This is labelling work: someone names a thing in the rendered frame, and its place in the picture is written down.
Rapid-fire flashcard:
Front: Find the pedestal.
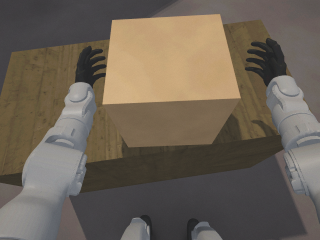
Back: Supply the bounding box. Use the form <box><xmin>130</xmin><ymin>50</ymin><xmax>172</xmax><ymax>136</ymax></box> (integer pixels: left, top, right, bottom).
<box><xmin>0</xmin><ymin>19</ymin><xmax>313</xmax><ymax>193</ymax></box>

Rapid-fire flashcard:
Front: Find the right robot upper arm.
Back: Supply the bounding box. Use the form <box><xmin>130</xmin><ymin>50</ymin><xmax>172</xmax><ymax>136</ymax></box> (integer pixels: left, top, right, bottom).
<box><xmin>283</xmin><ymin>142</ymin><xmax>320</xmax><ymax>224</ymax></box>

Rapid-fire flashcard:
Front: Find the right robot thigh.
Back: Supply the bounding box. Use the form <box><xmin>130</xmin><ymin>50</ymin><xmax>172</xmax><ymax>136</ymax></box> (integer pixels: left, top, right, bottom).
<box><xmin>191</xmin><ymin>226</ymin><xmax>223</xmax><ymax>240</ymax></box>

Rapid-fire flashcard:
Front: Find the robot left hand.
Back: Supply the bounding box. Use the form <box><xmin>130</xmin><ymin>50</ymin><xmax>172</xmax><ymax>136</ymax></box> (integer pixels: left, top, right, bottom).
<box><xmin>75</xmin><ymin>46</ymin><xmax>107</xmax><ymax>88</ymax></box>

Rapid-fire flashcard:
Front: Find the robot left shin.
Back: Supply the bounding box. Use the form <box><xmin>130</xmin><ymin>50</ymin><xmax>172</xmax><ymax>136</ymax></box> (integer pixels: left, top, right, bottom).
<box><xmin>130</xmin><ymin>217</ymin><xmax>146</xmax><ymax>224</ymax></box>

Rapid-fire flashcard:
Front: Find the left robot forearm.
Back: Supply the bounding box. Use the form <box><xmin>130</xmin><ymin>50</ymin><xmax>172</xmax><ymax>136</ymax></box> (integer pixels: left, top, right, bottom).
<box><xmin>22</xmin><ymin>82</ymin><xmax>97</xmax><ymax>188</ymax></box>

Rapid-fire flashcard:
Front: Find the left robot upper arm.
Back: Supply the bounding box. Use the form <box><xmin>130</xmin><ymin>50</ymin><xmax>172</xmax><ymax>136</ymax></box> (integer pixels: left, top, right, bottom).
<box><xmin>0</xmin><ymin>142</ymin><xmax>88</xmax><ymax>240</ymax></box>

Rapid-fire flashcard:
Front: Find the carton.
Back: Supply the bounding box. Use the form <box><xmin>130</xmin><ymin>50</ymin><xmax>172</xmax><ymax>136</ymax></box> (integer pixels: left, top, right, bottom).
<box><xmin>102</xmin><ymin>14</ymin><xmax>241</xmax><ymax>148</ymax></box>

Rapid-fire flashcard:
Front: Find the robot right hand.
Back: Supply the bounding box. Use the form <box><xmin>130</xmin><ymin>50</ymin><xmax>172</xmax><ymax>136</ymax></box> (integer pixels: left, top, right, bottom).
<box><xmin>245</xmin><ymin>38</ymin><xmax>287</xmax><ymax>87</ymax></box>

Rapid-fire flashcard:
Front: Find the right robot forearm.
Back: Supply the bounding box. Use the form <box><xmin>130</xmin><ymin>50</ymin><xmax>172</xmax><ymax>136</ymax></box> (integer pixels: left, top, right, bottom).
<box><xmin>265</xmin><ymin>75</ymin><xmax>320</xmax><ymax>153</ymax></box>

